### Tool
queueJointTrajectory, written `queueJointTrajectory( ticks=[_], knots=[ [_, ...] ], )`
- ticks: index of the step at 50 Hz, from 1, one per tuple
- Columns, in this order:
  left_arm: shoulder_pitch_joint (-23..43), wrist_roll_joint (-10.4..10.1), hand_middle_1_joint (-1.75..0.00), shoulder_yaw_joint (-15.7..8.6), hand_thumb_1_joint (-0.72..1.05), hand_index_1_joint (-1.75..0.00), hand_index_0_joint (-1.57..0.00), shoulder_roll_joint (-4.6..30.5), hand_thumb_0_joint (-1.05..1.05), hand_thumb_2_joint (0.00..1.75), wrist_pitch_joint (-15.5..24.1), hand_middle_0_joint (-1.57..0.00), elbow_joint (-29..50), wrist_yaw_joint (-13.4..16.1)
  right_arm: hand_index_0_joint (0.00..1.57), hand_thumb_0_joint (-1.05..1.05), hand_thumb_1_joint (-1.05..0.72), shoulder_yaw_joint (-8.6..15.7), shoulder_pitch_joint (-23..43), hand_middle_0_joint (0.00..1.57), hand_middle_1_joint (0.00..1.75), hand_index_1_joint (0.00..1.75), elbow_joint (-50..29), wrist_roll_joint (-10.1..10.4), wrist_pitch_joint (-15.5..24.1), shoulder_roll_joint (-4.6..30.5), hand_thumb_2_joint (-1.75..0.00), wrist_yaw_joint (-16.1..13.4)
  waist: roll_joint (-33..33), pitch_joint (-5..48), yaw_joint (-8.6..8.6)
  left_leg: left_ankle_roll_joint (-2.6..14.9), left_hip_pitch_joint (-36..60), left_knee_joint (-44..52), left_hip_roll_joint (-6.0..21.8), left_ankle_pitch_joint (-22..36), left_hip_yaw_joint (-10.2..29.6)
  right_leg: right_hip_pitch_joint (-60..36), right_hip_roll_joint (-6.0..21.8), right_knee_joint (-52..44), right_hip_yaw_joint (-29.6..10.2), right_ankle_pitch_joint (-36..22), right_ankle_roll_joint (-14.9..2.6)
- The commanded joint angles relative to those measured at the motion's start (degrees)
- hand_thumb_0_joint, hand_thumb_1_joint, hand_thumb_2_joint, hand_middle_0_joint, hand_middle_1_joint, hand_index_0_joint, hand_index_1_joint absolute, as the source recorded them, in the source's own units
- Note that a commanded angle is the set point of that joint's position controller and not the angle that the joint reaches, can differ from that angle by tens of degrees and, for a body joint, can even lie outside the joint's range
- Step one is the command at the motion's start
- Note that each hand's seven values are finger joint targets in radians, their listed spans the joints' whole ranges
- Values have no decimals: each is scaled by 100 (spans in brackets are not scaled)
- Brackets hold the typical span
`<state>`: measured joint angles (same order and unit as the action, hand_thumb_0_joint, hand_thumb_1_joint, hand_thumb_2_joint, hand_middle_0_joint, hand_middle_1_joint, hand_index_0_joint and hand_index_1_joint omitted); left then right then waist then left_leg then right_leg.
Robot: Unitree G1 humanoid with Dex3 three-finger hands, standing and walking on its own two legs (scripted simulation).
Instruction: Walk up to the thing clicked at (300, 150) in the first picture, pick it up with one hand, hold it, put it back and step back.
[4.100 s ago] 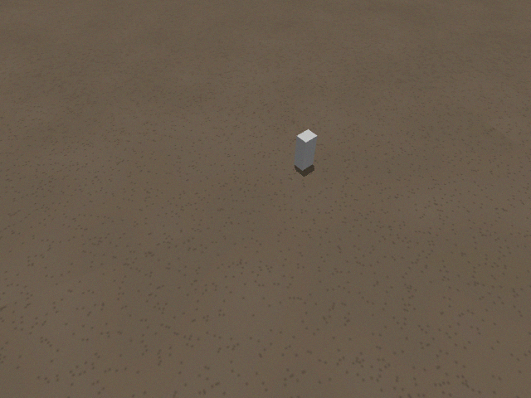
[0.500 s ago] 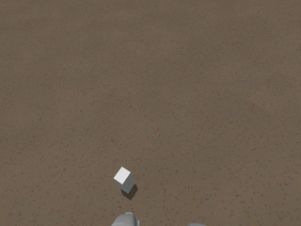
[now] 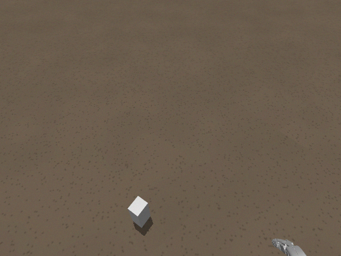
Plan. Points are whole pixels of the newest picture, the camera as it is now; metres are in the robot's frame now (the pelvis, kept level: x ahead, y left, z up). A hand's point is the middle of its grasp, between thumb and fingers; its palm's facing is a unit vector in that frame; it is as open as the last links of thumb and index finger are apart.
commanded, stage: walk up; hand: left
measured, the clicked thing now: (139, 212) +0.44 +0.18 -0.67
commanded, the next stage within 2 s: stand in 1.22 s
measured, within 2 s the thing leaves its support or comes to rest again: neither
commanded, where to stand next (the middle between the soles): +0.09 -0.02 m, yaw -2 degrees
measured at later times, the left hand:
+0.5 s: hand out of the picture +0.13 +0.24 -0.14, palm faces -0.03 -0.95 -0.32, open 7.4 cm
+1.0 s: hand out of the picture +0.10 +0.25 -0.15, palm faces -0.03 -0.94 -0.34, open 7.4 cm
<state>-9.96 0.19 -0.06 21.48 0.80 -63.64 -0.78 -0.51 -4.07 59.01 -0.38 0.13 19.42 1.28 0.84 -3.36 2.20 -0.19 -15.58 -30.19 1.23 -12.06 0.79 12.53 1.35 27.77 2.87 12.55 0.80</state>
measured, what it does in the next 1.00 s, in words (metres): stands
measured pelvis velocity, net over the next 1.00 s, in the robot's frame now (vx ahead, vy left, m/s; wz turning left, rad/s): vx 0.02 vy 0.00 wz -0.01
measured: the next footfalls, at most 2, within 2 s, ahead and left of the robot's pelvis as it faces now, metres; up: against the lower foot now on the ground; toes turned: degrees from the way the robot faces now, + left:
none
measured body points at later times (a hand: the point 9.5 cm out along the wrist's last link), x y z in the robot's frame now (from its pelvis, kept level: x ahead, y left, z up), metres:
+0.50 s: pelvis +0.02 -0.01 +0.01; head +0.03 +0.00 +0.46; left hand +0.13 +0.29 -0.12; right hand +0.09 -0.31 -0.12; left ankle +0.05 +0.12 -0.74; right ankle +0.03 -0.13 -0.74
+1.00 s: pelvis +0.02 +0.00 +0.01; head +0.03 +0.00 +0.46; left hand +0.10 +0.30 -0.12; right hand +0.09 -0.30 -0.12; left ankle +0.05 +0.12 -0.74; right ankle +0.03 -0.13 -0.74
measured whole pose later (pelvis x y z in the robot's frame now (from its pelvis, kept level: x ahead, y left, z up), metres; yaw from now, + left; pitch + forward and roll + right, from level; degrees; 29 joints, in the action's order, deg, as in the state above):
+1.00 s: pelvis +0.02 +0.00 +0.01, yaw -1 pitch -2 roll +0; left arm -4.9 0.7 -0.8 20.0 0.2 -66.9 -0.6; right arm 0.5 -5.3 66.7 -0.5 0.2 19.2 0.7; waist 0.2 -3.2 -0.2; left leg -0.2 -8.6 -19.0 0.7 -8.2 -0.3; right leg 6.5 1.8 18.0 2.0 9.2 1.2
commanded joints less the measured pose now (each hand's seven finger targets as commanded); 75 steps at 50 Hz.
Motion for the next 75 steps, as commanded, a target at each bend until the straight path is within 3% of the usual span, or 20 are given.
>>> queueJointTrajectory(
  ticks=[1,7,15,29,44,59,66,68,75],
  knots=[
    [495,-4,-30,-204,90,-30,-20,1152,0,90,250,-20,255,74,20,0,-90,309,267,20,30,30,-178,54,141,1352,-90,-67,-58,378,-245,237,484,948,509,-362,706,207,649,-1006,-870,197,-248],
    [552,-10,-30,-198,90,-30,-20,1135,0,90,270,-20,115,102,20,0,-90,302,309,20,30,30,42,86,127,1242,-90,-69,-341,632,-227,199,905,959,509,657,523,-145,753,-1176,-790,-635,-165],
    [618,-17,-30,-243,90,-30,-20,1090,0,90,195,-20,50,130,20,0,-90,304,348,20,30,30,296,55,114,1229,-90,-98,-232,732,-166,153,942,1165,579,1124,458,-567,733,-1156,-638,-994,-141],
    [890,9,-30,-272,90,-30,-20,1039,0,90,108,-20,70,111,20,0,-90,292,313,20,30,30,399,10,144,1267,-90,-123,114,544,-201,126,628,1488,625,684,486,-765,645,-1233,-610,-709,-139],
    [902,39,-30,-270,90,-30,-20,1025,0,90,110,-20,52,96,20,0,-90,307,194,20,30,30,394,2,135,1263,-90,-126,-99,503,-261,145,685,1534,574,325,489,-640,630,-1300,-640,-475,-136],
    [729,32,-30,-271,90,-30,-20,1013,0,90,108,-20,10,113,20,0,-90,316,185,20,30,30,402,12,117,1230,-90,-128,-62,560,-226,155,853,1500,593,610,465,-638,655,-1287,-618,-655,-116],
    [598,50,-30,-247,90,-30,-20,1031,0,90,89,-20,37,100,20,0,-90,277,154,20,30,30,356,-24,162,1276,-90,-149,42,401,-233,113,760,1568,634,486,535,-574,681,-1309,-635,-392,-151],
    [575,51,-30,-244,90,-30,-20,1051,0,90,109,-20,53,108,20,0,-90,282,215,20,30,30,315,-17,167,1288,-90,-148,-25,550,-222,130,912,1435,660,941,522,-630,700,-1287,-624,-604,-137],
    [641,35,-30,-237,90,-30,-20,1087,0,90,122,-20,112,123,20,0,-90,255,146,20,30,30,317,-11,165,1261,-90,-159,-74,600,-267,113,968,1378,655,1212,466,-740,731,-1284,-622,-992,-135]
  ],
)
